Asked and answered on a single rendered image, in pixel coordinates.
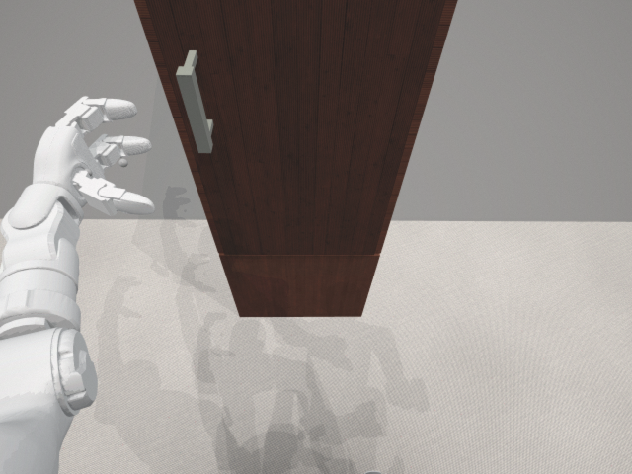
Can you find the handle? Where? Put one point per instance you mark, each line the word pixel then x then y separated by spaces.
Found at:
pixel 188 84

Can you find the robot left hand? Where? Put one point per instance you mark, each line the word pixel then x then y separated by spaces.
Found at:
pixel 62 156

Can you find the cupboard door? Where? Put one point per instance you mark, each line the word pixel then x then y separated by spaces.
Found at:
pixel 312 102

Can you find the robot left forearm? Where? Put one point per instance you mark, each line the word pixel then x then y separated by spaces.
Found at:
pixel 40 265

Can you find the left robot upper arm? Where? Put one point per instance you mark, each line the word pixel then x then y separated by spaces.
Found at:
pixel 46 377

